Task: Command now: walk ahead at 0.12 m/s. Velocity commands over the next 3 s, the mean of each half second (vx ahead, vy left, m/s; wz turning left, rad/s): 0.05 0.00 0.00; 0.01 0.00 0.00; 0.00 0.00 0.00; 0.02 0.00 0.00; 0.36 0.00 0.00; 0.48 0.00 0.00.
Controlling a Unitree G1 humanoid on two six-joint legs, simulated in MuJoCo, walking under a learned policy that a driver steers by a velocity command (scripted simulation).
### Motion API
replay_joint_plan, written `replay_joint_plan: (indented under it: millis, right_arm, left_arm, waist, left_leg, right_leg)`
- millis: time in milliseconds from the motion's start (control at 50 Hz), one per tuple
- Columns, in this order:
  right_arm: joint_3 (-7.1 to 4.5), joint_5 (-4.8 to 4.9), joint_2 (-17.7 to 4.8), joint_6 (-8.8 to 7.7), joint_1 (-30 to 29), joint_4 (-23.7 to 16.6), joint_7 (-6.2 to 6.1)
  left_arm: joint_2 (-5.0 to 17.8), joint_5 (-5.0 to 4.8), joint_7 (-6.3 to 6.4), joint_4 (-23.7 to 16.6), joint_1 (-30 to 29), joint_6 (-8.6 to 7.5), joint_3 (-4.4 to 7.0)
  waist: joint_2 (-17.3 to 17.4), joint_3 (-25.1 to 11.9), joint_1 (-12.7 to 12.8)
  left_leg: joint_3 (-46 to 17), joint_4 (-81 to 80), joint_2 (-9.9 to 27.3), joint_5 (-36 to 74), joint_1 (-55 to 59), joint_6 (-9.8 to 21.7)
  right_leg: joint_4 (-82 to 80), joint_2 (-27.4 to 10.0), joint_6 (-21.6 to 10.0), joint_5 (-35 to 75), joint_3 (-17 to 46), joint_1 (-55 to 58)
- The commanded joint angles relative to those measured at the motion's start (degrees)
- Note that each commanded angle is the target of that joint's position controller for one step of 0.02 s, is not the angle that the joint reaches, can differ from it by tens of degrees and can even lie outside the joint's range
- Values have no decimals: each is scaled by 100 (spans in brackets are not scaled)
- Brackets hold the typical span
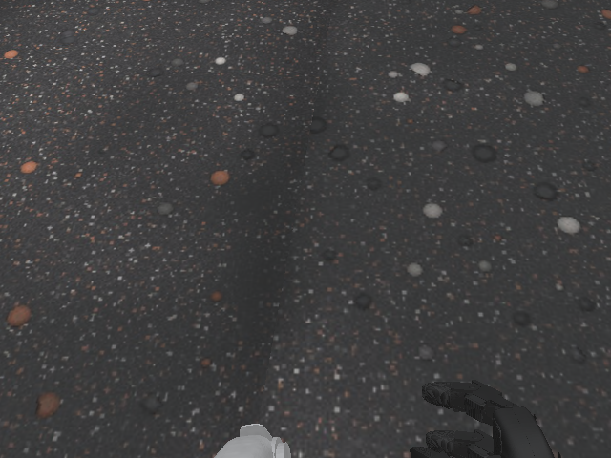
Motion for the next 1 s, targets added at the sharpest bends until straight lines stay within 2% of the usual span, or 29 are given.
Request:
replay_joint_plan:
  millis: [20, 40, 60, 80, 100, 120, 140, 160, 180, 200, 220, 240, 260, 280, 300, 320, 340, 360, 400, 460, 540, 620, 640, 680, 700, 720, 740, 820, 1000]
  right_arm:
    - [-462, -89, -1241, -139, 2976, 521, 33]
    - [-675, -111, -1995, -168, 3248, 800, -7]
    - [-698, 17, -1868, -91, 2621, 698, -62]
    - [-651, 69, -1582, -106, 1652, 673, -53]
    - [-577, 35, -1104, -127, 1312, 835, -33]
    - [-506, -39, -782, -171, 1297, 1041, -59]
    - [-476, -70, -615, -204, 1285, 1225, -69]
    - [-473, -116, -575, -263, 1363, 1295, -52]
    - [-484, -104, -632, -365, 1609, 1410, -27]
    - [-507, -83, -725, -453, 1716, 1501, -18]
    - [-542, -83, -856, -480, 1656, 1535, -28]
    - [-427, -140, -755, -529, 1445, 1262, -21]
    - [-443, -98, -889, -551, 1404, 1258, -58]
    - [-357, -61, -718, -467, 1142, 1100, -145]
    - [-309, -48, -653, -421, 1151, 1112, -192]
    - [-331, -24, -806, -359, 1248, 1104, -248]
    - [-296, -35, -809, -353, 1232, 985, -283]
    - [-329, -7, -960, -350, 1126, 928, -300]
    - [-408, -17, -1267, -338, 1381, 978, -363]
    - [-463, 29, -1338, -235, 1599, 1078, -400]
    - [-542, 70, -1322, -116, 1621, 1134, -376]
    - [-597, 67, -1294, -79, 1486, 1120, -303]
    - [-611, 77, -1307, -73, 1420, 1119, -277]
    - [-660, 108, -1411, -70, 1423, 1176, -211]
    - [-657, 90, -1396, -81, 1351, 1164, -164]
    - [-629, 72, -1251, -78, 1320, 1126, -148]
    - [-596, 30, -1224, -89, 1213, 1117, -142]
    - [-562, -6, -1303, -78, 1376, 1216, -130]
    - [-523, 64, -1309, -70, 1607, 1496, -49]
  left_arm:
    - [1553, -222, -133, -339, 86, -126, 382]
    - [761, -338, -270, -717, 490, -133, 255]
    - [930, -10, -317, -601, 513, -48, 382]
    - [607, 24, -293, -840, 322, 104, 381]
    - [510, 151, -160, -1034, -102, 274, 364]
    - [467, 241, -17, -1241, -576, 405, 366]
    - [422, 222, 74, -1356, -647, 517, 361]
    - [323, 170, 131, -1413, -512, 559, 329]
    - [291, 140, 188, -1514, -586, 536, 316]
    - [269, 85, 215, -1562, -606, 521, 302]
    - [212, 137, 252, -1702, -716, 473, 254]
    - [580, -233, 193, -1692, -1050, 362, 286]
    - [593, -243, 168, -1717, -973, 348, 292]
    - [466, -226, 215, -1757, -1079, 415, 234]
    - [551, -137, 234, -1776, -1183, 463, 235]
    - [621, -119, 269, -1779, -1290, 519, 254]
    - [692, -69, 248, -1781, -1463, 542, 277]
    - [828, -88, 223, -1634, -1365, 595, 336]
    - [853, -86, 228, -1550, -1443, 645, 367]
    - [942, -71, 282, -1359, -1479, 685, 438]
    - [970, -72, 344, -1152, -1570, 665, 485]
    - [998, -79, 313, -909, -1408, 570, 478]
    - [990, -57, 292, -818, -1288, 540, 465]
    - [1023, 78, 250, -587, -967, 493, 433]
    - [1046, 110, 232, -513, -796, 473, 408]
    - [1266, 45, 218, -427, -829, 450, 455]
    - [1156, 19, 198, -403, -892, 407, 432]
    - [1056, 29, 209, -397, -1175, 245, 364]
    - [1016, 52, 226, -195, -1060, 287, 276]
  waist:
    - [-918, -2310, -1566]
    - [1475, -2957, -1209]
    - [934, -3424, -847]
    - [441, -2500, -260]
    - [-366, -1325, -130]
    - [-477, -454, -114]
    - [-216, -109, 58]
    - [105, -163, 114]
    - [272, -257, 99]
    - [257, -385, 159]
    - [197, -442, 288]
    - [-23, -881, -17]
    - [182, -981, 76]
    - [292, -892, 147]
    - [341, -814, 142]
    - [337, -749, 103]
    - [194, -806, -18]
    - [289, -869, -39]
    - [560, -695, -193]
    - [642, -356, -326]
    - [632, -80, -452]
    - [530, -76, -438]
    - [456, -108, -367]
    - [299, -219, -255]
    - [225, -277, -211]
    - [-180, -252, -317]
    - [-315, -356, -261]
    - [-234, -725, -346]
    - [-56, -488, -261]
  left_leg:
    - [-1366, -2026, -16, 1299, 4907, 493]
    - [-4717, -3799, 2059, 4439, 6340, 1575]
    - [-5856, -4633, 2005, 4727, 5652, 1534]
    - [-5140, -4598, 1951, 3221, 4662, 1382]
    - [-4452, -4519, 1740, 1889, 3758, 1051]
    - [-3808, -4441, 1419, 1093, 3048, 702]
    - [-3218, -4587, 1064, 757, 2603, 464]
    - [-3030, -4641, 1126, 924, 2571, 460]
    - [-2958, -4758, 1102, 1279, 2752, 444]
    - [-2685, -4926, 1054, 1252, 2885, 399]
    - [-2348, -5022, 979, 1514, 3023, 229]
    - [-2215, -5248, 842, 1331, 3526, 58]
    - [-2242, -5410, 936, 1261, 3720, 20]
    - [-1931, -5541, 835, 1254, 3772, -138]
    - [-1756, -5716, 679, 942, 3735, -153]
    - [-1676, -5901, 604, 597, 3825, -208]
    - [-1979, -6046, 789, 474, 4066, -206]
    - [-1875, -6218, 846, 402, 4167, -380]
    - [-1924, -6392, 902, -14, 4197, -547]
    - [-1982, -6576, 957, -598, 4375, -710]
    - [-2078, -6729, 995, -948, 4702, -644]
    - [-2138, -6711, 964, -816, 5105, -344]
    - [-2068, -6663, 901, -773, 5091, -297]
    - [-1840, -6599, 697, -507, 4718, -336]
    - [-1768, -6512, 624, -318, 4595, -309]
    - [-1554, -6545, 399, 37, 4740, -387]
    - [-1425, -6343, 342, 390, 5093, -370]
    - [-1197, -5769, 230, 1850, 5755, -267]
    - [-1108, -5497, 238, 2684, 5626, -119]
  right_leg:
    - [3608, -907, -188, 7517, 136, -795]
    - [6545, 698, 312, 399, 70, -2728]
    - [8106, 877, 222, -615, 1344, -2505]
    - [8534, 590, 223, -417, 1361, -2890]
    - [8370, 289, 170, -400, 963, -3345]
    - [8084, 153, 47, -482, 910, -3711]
    - [7990, 135, -45, -494, 917, -3763]
    - [8329, 230, -132, -391, 936, -3890]
    - [8518, 247, -199, -353, 1003, -4063]
    - [8450, 275, -213, -194, 1095, -4199]
    - [8015, 195, -177, 116, 1328, -4225]
    - [8224, 352, -259, 444, 1569, -4356]
    - [8032, 297, -177, 615, 1703, -4457]
    - [7148, 143, 27, 376, 1717, -4394]
    - [6611, 132, 192, 300, 1537, -4283]
    - [6138, 108, 335, 237, 1333, -4185]
    - [5866, -48, 466, 348, 1400, -4168]
    - [5533, -117, 485, 382, 1207, -3983]
    - [5213, -287, 562, 473, 1162, -3849]
    - [4522, -378, 612, 307, 1050, -3704]
    - [3362, -377, 563, -211, 860, -3396]
    - [2030, -373, 332, -419, 708, -3034]
    - [1573, -364, 249, -184, 637, -2801]
    - [1084, -392, 76, 572, 568, -2042]
    - [1110, -434, -33, 485, 546, -1849]
    - [1189, -348, -56, 232, 494, -2105]
    - [1070, -356, -38, 247, 569, -2330]
    - [896, -404, 83, 511, 715, -2392]
    - [892, -330, 30, 888, 698, -2097]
